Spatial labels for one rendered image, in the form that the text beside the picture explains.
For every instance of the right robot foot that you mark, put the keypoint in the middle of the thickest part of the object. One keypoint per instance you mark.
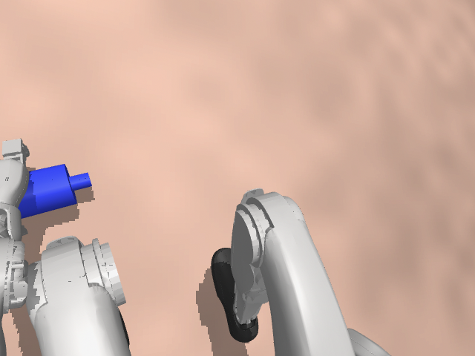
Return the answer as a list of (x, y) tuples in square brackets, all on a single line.
[(224, 284)]

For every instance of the bottle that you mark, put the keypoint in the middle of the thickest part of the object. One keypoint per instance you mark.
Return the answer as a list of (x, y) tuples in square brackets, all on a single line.
[(50, 189)]

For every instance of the right robot hand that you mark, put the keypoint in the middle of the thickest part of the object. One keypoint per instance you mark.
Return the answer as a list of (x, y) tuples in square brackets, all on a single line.
[(363, 346)]

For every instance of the left robot hand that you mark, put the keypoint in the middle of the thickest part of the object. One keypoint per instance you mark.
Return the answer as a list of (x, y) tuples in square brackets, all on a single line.
[(14, 177)]

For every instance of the left robot arm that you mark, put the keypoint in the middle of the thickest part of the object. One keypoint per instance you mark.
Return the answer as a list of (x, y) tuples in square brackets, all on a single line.
[(13, 266)]

